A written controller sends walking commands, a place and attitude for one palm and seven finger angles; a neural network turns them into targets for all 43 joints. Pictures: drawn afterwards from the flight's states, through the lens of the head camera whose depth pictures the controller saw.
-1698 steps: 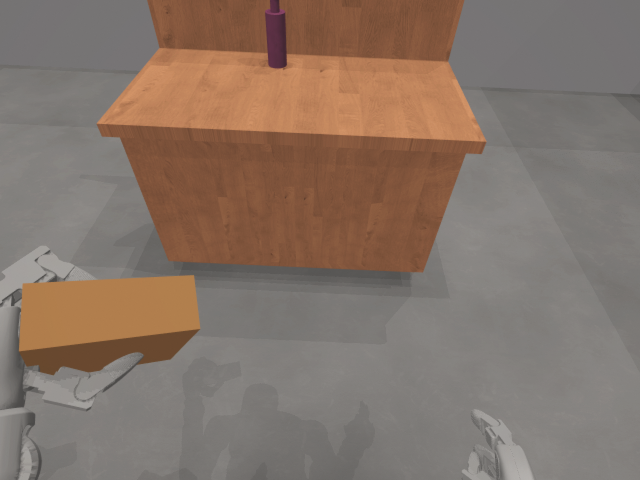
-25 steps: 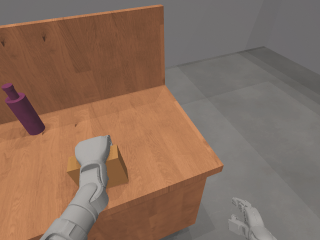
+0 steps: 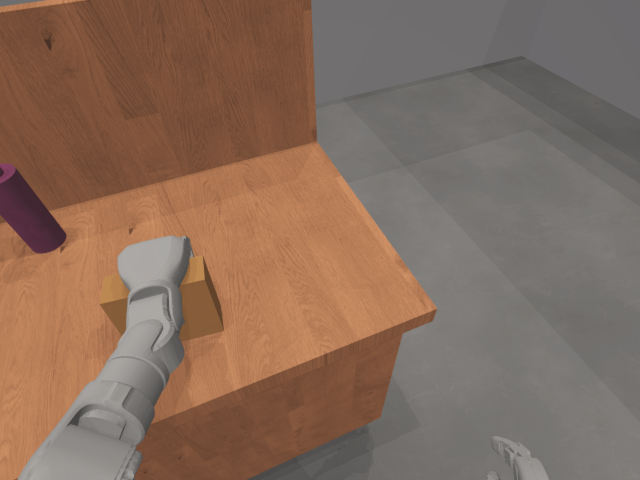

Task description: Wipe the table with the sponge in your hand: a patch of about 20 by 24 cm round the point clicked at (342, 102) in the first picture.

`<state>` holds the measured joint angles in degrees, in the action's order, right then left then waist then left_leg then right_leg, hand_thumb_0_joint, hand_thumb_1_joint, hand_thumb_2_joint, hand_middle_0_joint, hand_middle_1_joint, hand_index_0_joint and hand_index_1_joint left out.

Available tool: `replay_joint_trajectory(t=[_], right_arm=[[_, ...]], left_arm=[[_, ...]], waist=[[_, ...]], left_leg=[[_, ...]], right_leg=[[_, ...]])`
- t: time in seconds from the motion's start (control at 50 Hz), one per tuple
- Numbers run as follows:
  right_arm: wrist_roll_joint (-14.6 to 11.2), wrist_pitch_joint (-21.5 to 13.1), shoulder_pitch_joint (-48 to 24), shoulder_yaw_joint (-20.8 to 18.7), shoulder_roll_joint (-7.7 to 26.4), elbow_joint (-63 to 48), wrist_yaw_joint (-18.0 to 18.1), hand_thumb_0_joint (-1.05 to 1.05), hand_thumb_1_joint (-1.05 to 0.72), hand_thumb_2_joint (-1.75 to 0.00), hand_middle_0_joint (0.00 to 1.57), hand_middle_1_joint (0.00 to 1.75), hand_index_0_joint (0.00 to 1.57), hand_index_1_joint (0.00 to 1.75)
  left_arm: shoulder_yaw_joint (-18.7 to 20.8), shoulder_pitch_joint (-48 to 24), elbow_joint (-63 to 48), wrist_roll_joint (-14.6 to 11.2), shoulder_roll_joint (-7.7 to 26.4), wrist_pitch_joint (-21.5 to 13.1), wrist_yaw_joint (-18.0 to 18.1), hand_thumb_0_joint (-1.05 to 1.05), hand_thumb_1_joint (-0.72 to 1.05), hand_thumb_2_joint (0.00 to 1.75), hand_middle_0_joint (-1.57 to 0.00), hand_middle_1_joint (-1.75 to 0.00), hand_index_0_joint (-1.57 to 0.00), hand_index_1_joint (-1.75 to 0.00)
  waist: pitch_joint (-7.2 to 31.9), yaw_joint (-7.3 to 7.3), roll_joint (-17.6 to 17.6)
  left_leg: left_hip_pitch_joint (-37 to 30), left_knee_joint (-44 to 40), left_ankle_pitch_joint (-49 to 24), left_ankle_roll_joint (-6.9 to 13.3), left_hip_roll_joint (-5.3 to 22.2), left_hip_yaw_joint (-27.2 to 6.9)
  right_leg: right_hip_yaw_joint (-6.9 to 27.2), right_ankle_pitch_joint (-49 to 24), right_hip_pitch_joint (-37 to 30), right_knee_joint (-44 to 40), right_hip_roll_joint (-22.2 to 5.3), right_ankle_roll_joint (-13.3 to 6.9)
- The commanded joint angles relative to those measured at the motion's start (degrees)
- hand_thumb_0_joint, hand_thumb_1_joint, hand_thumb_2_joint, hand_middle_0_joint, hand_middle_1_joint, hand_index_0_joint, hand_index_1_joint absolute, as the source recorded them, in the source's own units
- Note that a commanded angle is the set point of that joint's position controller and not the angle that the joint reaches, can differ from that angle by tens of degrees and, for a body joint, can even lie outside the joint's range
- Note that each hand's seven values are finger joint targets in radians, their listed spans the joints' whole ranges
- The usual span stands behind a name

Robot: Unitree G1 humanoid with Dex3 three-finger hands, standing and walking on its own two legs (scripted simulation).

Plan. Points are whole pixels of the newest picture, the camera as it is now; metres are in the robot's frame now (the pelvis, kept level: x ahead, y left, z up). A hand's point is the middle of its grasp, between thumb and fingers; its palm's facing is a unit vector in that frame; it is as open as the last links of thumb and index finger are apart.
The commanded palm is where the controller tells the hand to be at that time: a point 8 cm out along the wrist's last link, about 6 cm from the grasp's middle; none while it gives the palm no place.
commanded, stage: wipe forward along the middle lane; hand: left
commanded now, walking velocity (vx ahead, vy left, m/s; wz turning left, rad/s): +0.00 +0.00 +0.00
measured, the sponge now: (172, 313) +0.35 +0.26 -0.03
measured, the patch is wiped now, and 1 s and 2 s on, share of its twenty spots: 1.00 1.00 1.00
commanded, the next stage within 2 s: slide back across to the first lane in 1.12 s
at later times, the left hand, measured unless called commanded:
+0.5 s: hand (166, 265) +0.40 +0.27 +0.02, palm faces -0.10 +0.00 -1.00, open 9.4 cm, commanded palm +0.39 +0.27 +0.05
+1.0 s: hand (160, 237) +0.46 +0.30 +0.02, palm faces -0.11 +0.00 -0.99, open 9.4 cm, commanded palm +0.44 +0.30 +0.05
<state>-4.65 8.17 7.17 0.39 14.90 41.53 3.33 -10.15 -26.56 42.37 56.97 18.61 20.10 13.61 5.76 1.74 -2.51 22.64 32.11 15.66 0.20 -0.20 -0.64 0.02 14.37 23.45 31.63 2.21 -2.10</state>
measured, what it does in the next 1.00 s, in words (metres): stands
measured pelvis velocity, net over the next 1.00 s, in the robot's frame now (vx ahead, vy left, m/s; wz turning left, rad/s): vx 0.00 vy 0.02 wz -0.02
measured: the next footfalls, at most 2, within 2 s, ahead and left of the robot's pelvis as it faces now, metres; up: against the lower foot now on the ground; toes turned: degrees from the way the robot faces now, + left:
none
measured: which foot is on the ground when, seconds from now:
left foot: down 0.00-1.00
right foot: down 0.00-1.00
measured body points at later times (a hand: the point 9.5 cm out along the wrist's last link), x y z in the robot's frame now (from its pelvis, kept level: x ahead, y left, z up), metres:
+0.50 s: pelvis -0.02 +0.00 -0.01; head +0.03 -0.01 +0.44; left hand +0.40 +0.27 +0.08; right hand +0.09 -0.26 -0.14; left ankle +0.00 +0.12 -0.73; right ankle +0.01 -0.10 -0.73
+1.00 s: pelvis +0.00 +0.02 -0.01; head +0.07 +0.02 +0.43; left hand +0.46 +0.30 +0.08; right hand +0.05 -0.25 -0.14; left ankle +0.00 +0.12 -0.73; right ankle +0.01 -0.10 -0.73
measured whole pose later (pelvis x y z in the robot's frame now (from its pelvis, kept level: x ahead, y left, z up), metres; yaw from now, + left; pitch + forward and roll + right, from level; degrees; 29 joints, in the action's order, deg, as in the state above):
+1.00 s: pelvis +0.00 +0.02 -0.01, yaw -1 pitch +16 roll -2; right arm -3.5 5.1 15.1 0.3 15.0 43.8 1.4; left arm -2.7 -50.4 69.7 59.4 28.6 13.3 16.8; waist 7.8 -5.1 -1.7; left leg 37.8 39.6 17.8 1.6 0.3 0.1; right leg 0.6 14.2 37.1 35.3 2.7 -0.5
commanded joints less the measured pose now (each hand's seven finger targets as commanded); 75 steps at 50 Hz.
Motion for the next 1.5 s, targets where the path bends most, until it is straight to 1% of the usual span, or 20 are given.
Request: replay_joint_trajectory(t=[0.0, 0.02, 0.08, 0.12, 0.2, 0.22, 0.26, 0.32, 0.38, 0.52, 0.58, 0.72, 0.78, 0.94, 1.06, 1.12, 1.18, 1.28, 1.42, 1.48], right_arm=[[-0.1, -2.5, -5.2, -2.5, 6.6, -7.4, -0.2, 0.0, -0.9, -0.9, 0.2, 0.3, 0.2, 0.3], [-0.1, -2.4, -5.2, -2.5, 7.0, -7.1, -0.2, 0.0, -0.9, -0.9, 0.2, 0.3, 0.2, 0.3], [-0.1, -2.5, -4.1, -2.3, 7.0, -6.8, 0.1, 0.0, -0.9, -0.9, 0.2, 0.3, 0.2, 0.3], [0.0, -2.7, -3.8, -2.1, 7.5, -6.1, 0.3, 0.0, -0.9, -0.9, 0.2, 0.3, 0.2, 0.3], [0.0, -2.9, -1.6, -2.3, 7.2, -6.0, 0.2, 0.0, -0.9, -0.9, 0.2, 0.3, 0.2, 0.3], [0.0, -2.9, -1.9, -2.3, 7.3, -5.9, 0.1, 0.0, -0.9, -0.9, 0.2, 0.3, 0.2, 0.3], [0.0, -3.0, -0.6, -2.4, 7.0, -5.7, 0.0, 0.0, -0.9, -0.9, 0.2, 0.3, 0.2, 0.3], [0.2, -3.3, 0.1, -2.5, 7.4, -5.4, -0.1, 0.0, -0.9, -0.9, 0.2, 0.3, 0.2, 0.3], [0.2, -3.5, 1.5, -2.6, 7.4, -5.1, -0.3, 0.0, -0.9, -0.9, 0.2, 0.3, 0.2, 0.3], [0.3, -4.0, 3.3, -2.6, 8.1, -3.6, -0.4, 0.0, -0.9, -0.9, 0.2, 0.3, 0.2, 0.3], [0.3, -4.4, 4.8, -2.6, 8.0, -3.2, -0.6, 0.0, -0.9, -0.9, 0.2, 0.3, 0.2, 0.3], [0.8, -4.4, 7.1, -2.8, 8.6, -2.8, -1.1, 0.0, -0.9, -0.9, 0.2, 0.3, 0.2, 0.3], [0.8, -4.4, 8.5, -3.0, 8.7, -2.7, -1.3, 0.0, -0.9, -0.9, 0.2, 0.3, 0.2, 0.3], [1.0, -4.3, 11.1, -3.2, 9.5, -1.9, -1.6, 0.0, -0.9, -0.9, 0.2, 0.3, 0.2, 0.3], [1.3, -4.2, 12.7, -3.6, 9.5, -1.7, -2.1, 0.0, -0.9, -0.9, 0.2, 0.3, 0.2, 0.3], [1.4, -4.2, 13.2, -3.6, 9.8, -1.4, -2.1, 0.0, -0.9, -0.9, 0.2, 0.3, 0.2, 0.3], [1.5, -4.2, 14.3, -3.7, 9.9, -1.0, -2.1, 0.0, -0.9, -0.9, 0.2, 0.3, 0.2, 0.3], [1.6, -3.7, 14.7, -4.1, 9.6, -1.7, -2.5, 0.0, -0.9, -0.9, 0.2, 0.3, 0.2, 0.3], [1.3, -3.3, 13.2, -4.1, 9.8, -2.3, -2.8, 0.0, -0.9, -0.9, 0.2, 0.3, 0.2, 0.3], [1.1, -2.9, 13.2, -3.9, 10.3, -2.0, -3.0, 0.0, -0.9, -0.9, 0.2, 0.3, 0.2, 0.3]], left_arm=[[1.0, -14.4, 0.1, 0.8, 6.4, -0.4, 2.2, 0.0, 0.1, 1.3, -1.2, -1.6, -1.2, -1.6], [4.3, -14.7, 1.1, 0.6, 9.7, -0.6, 2.4, 0.0, 0.1, 1.3, -1.2, -1.6, -1.2, -1.6], [3.2, -18.6, 3.3, 0.6, 10.0, -1.2, 2.9, 0.0, 0.1, 1.3, -1.2, -1.6, -1.2, -1.6], [6.4, -21.3, 5.2, 1.0, 14.5, -1.8, 3.1, 0.0, 0.1, 1.3, -1.2, -1.6, -1.2, -1.6], [4.2, -22.7, 8.5, 2.1, 13.1, -2.8, 3.3, 0.0, 0.1, 1.3, -1.2, -1.6, -1.2, -1.6], [6.2, -23.4, 9.3, 2.0, 15.3, -2.9, 3.4, 0.0, 0.1, 1.3, -1.2, -1.6, -1.2, -1.6], [3.7, -25.8, 9.9, 1.9, 13.0, -3.5, 3.6, 0.0, 0.1, 1.3, -1.2, -1.6, -1.2, -1.6], [5.9, -26.0, 11.6, 1.8, 14.6, -4.2, 4.0, 0.0, 0.1, 1.3, -1.2, -1.6, -1.2, -1.6], [3.9, -28.8, 13.1, 1.9, 13.2, -4.7, 4.6, 0.0, 0.1, 1.3, -1.2, -1.6, -1.2, -1.6], [7.2, -33.6, 17.2, 2.4, 18.2, -4.6, 5.9, 0.0, 0.1, 1.3, -1.2, -1.6, -1.2, -1.6], [4.3, -36.8, 19.2, 3.0, 16.3, -4.0, 5.8, 0.0, 0.1, 1.3, -1.2, -1.6, -1.2, -1.6], [8.2, -36.8, 21.6, 3.2, 21.1, -4.2, 5.2, 0.0, 0.1, 1.3, -1.2, -1.6, -1.2, -1.6], [6.6, -37.4, 22.0, 3.4, 20.0, -4.7, 4.8, 0.0, 0.1, 1.3, -1.2, -1.6, -1.2, -1.6], [8.8, -40.4, 24.1, 4.1, 24.4, -5.5, 4.5, 0.0, 0.1, 1.3, -1.2, -1.6, -1.2, -1.6], [7.3, -41.7, 24.9, 4.7, 22.8, -5.7, 3.9, 0.0, 0.1, 1.3, -1.2, -1.6, -1.2, -1.6], [9.4, -43.3, 25.2, 4.7, 25.6, -5.9, 3.7, 0.0, 0.1, 1.3, -1.2, -1.6, -1.2, -1.6], [6.4, -46.0, 26.2, 5.3, 22.9, -5.9, 3.6, 0.0, 0.1, 1.3, -1.2, -1.6, -1.2, -1.6], [9.8, -42.6, 23.1, 5.1, 26.3, -7.0, 3.4, 0.0, 0.1, 1.3, -1.2, -1.6, -1.2, -1.6], [13.6, -40.4, 18.3, 4.6, 30.7, -7.6, 3.6, 0.0, 0.1, 1.3, -1.2, -1.6, -1.2, -1.6], [13.4, -38.8, 19.8, 5.1, 31.8, -7.1, 3.4, 0.0, 0.1, 1.3, -1.2, -1.6, -1.2, -1.6]], waist=[[11.1, -1.97, 7.3], [11.3, -1.38, 7.5], [9.5, -2.86, 9.0], [9.2, -2.59, 8.4], [10.8, -3.18, 6.9], [11.1, -2.57, 5.1], [11.5, -3.83, 5.1], [13.0, -3.22, 5.0], [12.1, -4.89, 6.5], [13.1, -5.13, 5.7], [12.7, -6.73, 5.2], [17.6, -5.84, 3.8], [17.8, -6.81, 3.7], [17.3, -7.6, 3.2], [18.6, -8.07, 0.8], [19.4, -8.1, 1.5], [17.8, -9.92, 1.3], [24.1, -7.02, -1.0], [24.2, -5.1, -1.9], [20.3, -5.72, 0.2]], left_leg=[[-0.9, -2.0, -6.0, 2.0, -1.2, 0.6], [0.1, -2.3, -5.5, 1.9, -1.1, 0.2], [2.0, -2.0, -2.5, 2.2, -1.3, 0.7], [3.2, -2.3, -0.8, 2.3, -1.1, 0.3], [3.7, -1.6, -1.1, 2.3, -1.2, 0.7], [3.9, -1.8, -0.9, 2.2, -1.1, 0.5], [3.6, -1.2, -0.6, 2.4, -0.9, 0.8], [4.3, -1.3, -0.9, 2.2, -0.7, 0.3], [5.1, -0.6, 0.3, 2.4, -0.6, 0.6], [7.0, -0.5, 1.1, 2.3, -0.3, 0.0], [7.1, 0.0, 1.5, 2.4, -0.1, 0.2], [7.5, 1.4, -3.3, 2.3, 0.0, 0.0], [7.3, 2.3, -4.1, 2.5, 0.1, 0.4], [8.3, 2.9, -5.8, 2.5, 0.4, -0.1], [6.6, 3.8, -8.1, 2.4, 0.7, -0.2], [7.2, 3.8, -8.7, 2.3, 0.9, -0.8], [6.7, 4.4, -8.3, 2.3, 1.0, -0.9], [3.6, 4.9, -13.7, 2.0, 1.0, -1.0], [1.7, 3.3, -16.6, 1.9, 0.9, -1.4], [3.0, 2.5, -14.3, 2.3, 0.6, -1.0]], right_leg=[[2.3, -11.1, -5.5, -4.9, -0.8, -1.1], [2.8, -10.2, -5.7, -4.9, -0.7, -1.3], [2.6, -6.7, -4.4, -5.4, -1.1, -0.4], [3.2, -3.2, -3.5, -5.9, -1.1, -0.5], [2.5, -3.6, -2.8, -5.0, -1.2, -0.4], [2.9, -2.7, -2.6, -5.1, -1.0, -0.7], [2.2, -2.5, -1.6, -4.9, -1.1, -0.4], [2.2, -2.9, -1.4, -4.4, -0.8, -0.7], [1.9, -1.8, 0.2, -4.5, -0.8, -0.1], [1.8, -0.4, 1.7, -3.9, -0.6, -0.3], [1.3, 0.0, 3.5, -3.5, -0.6, 0.1], [1.3, -6.1, 1.4, -1.8, -0.2, -0.4], [1.0, -7.8, 2.0, -1.5, -0.1, -0.1], [0.7, -9.2, 3.5, -0.7, 0.2, -0.4], [0.0, -10.1, 5.5, 0.0, 0.6, -0.6], [0.0, -10.4, 5.3, 0.2, 0.7, -0.8], [-0.5, -8.9, 8.7, 0.4, 0.9, -0.6], [-0.5, -13.0, 4.7, 1.5, 1.1, -1.0], [-0.4, -14.9, 1.0, 0.8, 1.0, -1.4], [-0.5, -14.2, 0.5, -0.4, 1.0, -1.0]])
